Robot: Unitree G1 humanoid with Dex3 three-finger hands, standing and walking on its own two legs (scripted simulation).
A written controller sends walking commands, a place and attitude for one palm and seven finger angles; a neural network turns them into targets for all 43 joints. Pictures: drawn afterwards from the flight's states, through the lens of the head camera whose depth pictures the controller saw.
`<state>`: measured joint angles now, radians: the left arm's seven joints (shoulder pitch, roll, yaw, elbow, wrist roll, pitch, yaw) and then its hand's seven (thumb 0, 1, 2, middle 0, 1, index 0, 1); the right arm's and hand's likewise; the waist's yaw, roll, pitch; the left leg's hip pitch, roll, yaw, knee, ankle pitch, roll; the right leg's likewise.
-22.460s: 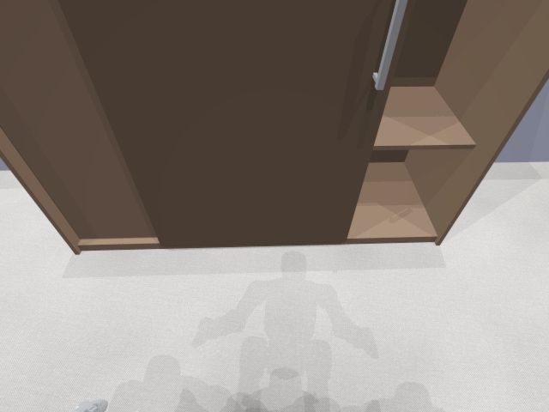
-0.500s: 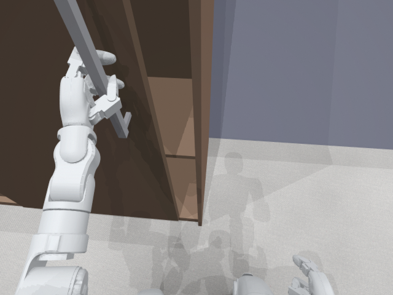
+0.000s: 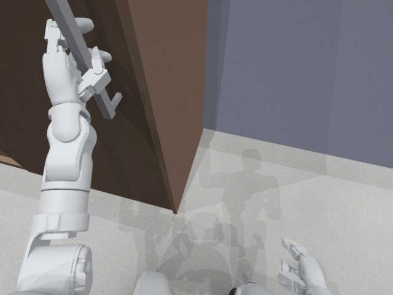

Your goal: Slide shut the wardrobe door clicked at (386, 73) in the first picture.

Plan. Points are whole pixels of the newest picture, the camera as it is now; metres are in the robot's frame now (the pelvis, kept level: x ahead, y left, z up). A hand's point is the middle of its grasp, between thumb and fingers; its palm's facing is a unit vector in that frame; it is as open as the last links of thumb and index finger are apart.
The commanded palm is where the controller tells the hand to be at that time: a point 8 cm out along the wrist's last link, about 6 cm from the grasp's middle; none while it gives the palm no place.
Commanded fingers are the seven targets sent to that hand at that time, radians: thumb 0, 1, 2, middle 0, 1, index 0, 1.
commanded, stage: step sideways, sliding the door along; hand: left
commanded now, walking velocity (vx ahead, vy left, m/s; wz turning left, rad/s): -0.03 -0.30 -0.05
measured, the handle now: (87, 46) +0.43 +0.28 +0.22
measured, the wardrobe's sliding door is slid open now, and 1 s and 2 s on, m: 0.00 0.00 0.00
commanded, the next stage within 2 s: stop walking and hold the door there in 0.24 s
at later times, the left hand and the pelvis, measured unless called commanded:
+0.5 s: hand (99, 73) +0.40 +0.26 +0.19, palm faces +0.70 -0.64 -0.31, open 6.9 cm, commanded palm +0.34 +0.27 +0.19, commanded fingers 0.00 0.90 0.90 -0.45 -1.40 -0.45 -1.40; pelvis +0.09 -0.13 +0.01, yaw -1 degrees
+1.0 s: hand (101, 71) +0.40 +0.25 +0.20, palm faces +0.71 -0.65 -0.26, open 6.4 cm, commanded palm +0.34 +0.26 +0.19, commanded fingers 0.00 0.90 0.90 -0.45 -1.40 -0.45 -1.40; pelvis +0.09 -0.13 +0.02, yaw -5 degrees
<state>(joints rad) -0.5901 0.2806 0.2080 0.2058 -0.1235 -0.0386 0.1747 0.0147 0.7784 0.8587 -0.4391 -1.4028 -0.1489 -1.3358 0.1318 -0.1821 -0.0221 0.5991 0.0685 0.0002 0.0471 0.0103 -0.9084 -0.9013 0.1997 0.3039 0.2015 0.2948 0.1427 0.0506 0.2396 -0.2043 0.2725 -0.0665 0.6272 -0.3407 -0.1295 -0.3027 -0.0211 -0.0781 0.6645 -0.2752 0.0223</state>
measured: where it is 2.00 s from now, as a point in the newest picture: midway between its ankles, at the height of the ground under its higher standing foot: outside the picture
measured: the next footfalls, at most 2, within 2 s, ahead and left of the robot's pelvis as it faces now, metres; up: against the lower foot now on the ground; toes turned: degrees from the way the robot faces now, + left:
left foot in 0.18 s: +0.07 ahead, +0.11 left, +0.00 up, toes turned +9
right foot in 0.44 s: +0.15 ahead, -0.25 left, +0.00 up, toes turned -6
